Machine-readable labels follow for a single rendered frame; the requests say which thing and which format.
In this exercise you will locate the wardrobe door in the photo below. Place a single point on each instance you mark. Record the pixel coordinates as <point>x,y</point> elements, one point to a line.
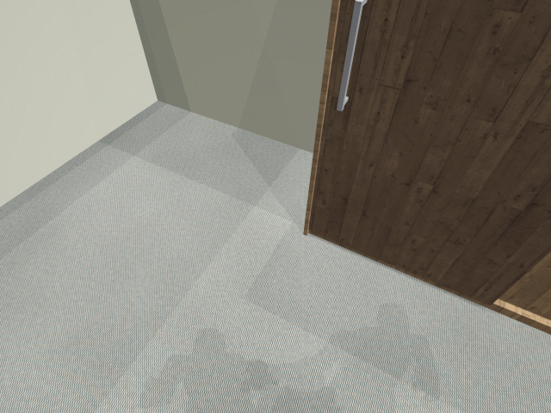
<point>533,291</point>
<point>440,162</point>

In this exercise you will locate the handle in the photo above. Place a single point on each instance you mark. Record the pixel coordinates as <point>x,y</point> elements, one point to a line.
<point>342,99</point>

